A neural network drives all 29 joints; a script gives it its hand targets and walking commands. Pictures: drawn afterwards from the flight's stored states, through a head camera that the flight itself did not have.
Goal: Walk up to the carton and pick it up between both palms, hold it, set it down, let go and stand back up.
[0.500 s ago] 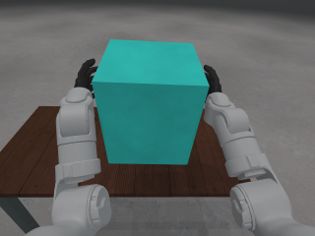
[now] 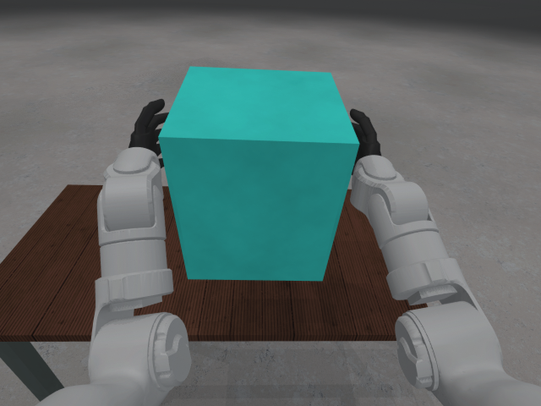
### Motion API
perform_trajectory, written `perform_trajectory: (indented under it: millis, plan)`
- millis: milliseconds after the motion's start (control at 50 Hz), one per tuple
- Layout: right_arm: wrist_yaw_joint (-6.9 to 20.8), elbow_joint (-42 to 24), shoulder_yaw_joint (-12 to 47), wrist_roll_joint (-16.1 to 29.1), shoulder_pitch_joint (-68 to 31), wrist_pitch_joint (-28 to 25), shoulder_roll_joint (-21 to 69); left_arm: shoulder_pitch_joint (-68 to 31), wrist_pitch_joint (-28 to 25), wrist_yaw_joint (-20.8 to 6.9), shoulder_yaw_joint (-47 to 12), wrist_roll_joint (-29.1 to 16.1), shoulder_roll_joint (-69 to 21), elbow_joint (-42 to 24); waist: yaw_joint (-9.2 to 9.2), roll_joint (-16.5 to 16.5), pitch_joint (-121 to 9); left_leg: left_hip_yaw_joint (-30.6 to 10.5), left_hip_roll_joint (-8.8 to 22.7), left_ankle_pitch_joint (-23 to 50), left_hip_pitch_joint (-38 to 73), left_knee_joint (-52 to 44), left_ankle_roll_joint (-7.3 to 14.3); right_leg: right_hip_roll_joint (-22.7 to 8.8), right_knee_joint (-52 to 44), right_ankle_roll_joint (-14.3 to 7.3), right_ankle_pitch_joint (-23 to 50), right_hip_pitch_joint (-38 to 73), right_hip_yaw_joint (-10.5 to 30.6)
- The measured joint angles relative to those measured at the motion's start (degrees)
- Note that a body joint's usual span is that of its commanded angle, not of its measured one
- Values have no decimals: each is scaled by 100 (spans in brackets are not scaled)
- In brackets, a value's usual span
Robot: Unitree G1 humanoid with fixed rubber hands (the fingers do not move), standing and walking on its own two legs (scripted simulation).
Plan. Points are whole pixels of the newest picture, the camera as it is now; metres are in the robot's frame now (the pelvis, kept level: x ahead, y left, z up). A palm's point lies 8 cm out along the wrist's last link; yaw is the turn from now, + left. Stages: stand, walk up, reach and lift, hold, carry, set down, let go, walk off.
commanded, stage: hold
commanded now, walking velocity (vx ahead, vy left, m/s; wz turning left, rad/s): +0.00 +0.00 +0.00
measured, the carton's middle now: (258, 177) +0.39 +0.00 +0.21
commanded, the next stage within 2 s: set down in 0.20 s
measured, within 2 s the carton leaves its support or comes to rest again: neither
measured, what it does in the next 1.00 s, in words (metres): stands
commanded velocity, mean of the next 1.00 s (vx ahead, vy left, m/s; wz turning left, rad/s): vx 0.00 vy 0.00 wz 0.00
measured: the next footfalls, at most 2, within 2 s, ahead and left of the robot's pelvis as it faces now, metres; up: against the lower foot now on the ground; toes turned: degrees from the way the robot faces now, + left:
none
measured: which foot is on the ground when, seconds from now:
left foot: down 0.00-1.00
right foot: down 0.00-1.00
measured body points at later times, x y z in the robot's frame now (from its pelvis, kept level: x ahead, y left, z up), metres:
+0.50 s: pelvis +0.00 +0.00 +0.00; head -0.08 +0.03 +0.44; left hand +0.39 +0.16 +0.29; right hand +0.38 -0.14 +0.27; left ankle +0.03 +0.15 -0.75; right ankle +0.01 -0.12 -0.75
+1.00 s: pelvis +0.02 +0.01 +0.00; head -0.04 +0.05 +0.45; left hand +0.41 +0.15 +0.20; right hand +0.39 -0.16 +0.19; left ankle +0.03 +0.15 -0.75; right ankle +0.01 -0.12 -0.75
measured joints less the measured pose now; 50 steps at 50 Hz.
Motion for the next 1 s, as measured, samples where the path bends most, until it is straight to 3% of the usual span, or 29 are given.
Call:
perform_trajectory:
  millis: [240,320,400,460,560,780,900,1000]
  plan:
    - [-23,-253,107,79,209,-49,-53,161,11,56,-98,-61,-52,-254,-46,18,18,1,11,-49,18,81,6,12,12,9,-17,51,3]
    - [25,82,-81,-89,38,-273,-7,-147,-298,42,-55,-13,24,281,68,11,51,18,26,-91,77,136,11,26,70,2,-50,97,22]
    - [219,497,-577,-634,-166,-741,226,-524,-799,-100,222,221,17,825,155,-60,112,25,22,-64,232,40,26,23,4,-3,-37,239,27]
    - [363,741,-1025,-1115,-217,-1282,491,-634,-1163,-253,320,427,55,1033,114,-120,200,-12,-2,-40,362,-35,27,2,-94,6,-20,401,-14]
    - [461,694,-1213,-1439,140,-2034,627,-552,-1429,-445,300,640,-13,1128,135,-238,455,-22,-67,-60,616,-102,66,-63,-181,55,-40,677,-35]
    - [482,325,-825,-1113,1209,-2922,535,546,-1717,-51,-459,192,-208,453,95,-355,814,-16,-142,-221,527,108,112,-138,-224,144,-70,711,-39]
    - [496,463,-739,-1026,1273,-3057,445,682,-1827,149,-594,5,-206,555,103,-309,739,31,-128,-234,424,108,112,-128,-214,146,-67,583,9]
    - [506,718,-893,-1175,1050,-3041,467,430,-2013,72,-377,117,-202,1000,117,-286,671,71,-117,-184,486,-11,118,-120,-221,140,-61,575,45]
